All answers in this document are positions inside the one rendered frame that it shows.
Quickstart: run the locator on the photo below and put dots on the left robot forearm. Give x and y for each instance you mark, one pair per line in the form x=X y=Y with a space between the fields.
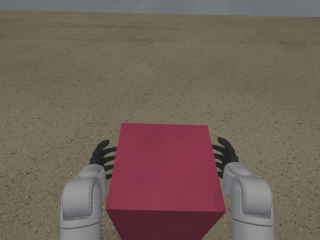
x=81 y=204

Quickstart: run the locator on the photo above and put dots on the carton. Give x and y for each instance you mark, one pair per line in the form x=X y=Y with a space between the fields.
x=164 y=183

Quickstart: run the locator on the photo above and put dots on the right robot forearm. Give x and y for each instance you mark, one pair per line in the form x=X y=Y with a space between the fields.
x=251 y=203

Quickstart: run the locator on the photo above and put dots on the right robot hand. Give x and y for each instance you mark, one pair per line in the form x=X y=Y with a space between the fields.
x=228 y=156

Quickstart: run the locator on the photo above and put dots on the left robot hand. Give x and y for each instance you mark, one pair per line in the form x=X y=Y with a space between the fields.
x=99 y=153

